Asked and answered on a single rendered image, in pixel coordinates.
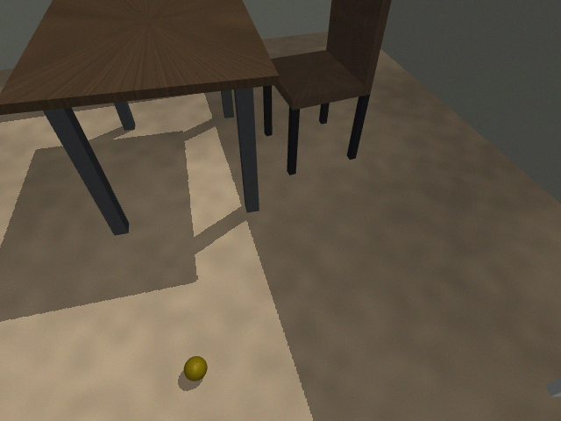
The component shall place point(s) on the table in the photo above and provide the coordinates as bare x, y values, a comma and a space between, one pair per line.
87, 52

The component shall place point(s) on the chair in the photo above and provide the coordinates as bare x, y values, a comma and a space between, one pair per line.
344, 70

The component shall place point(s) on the ball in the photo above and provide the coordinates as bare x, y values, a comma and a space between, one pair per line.
195, 368

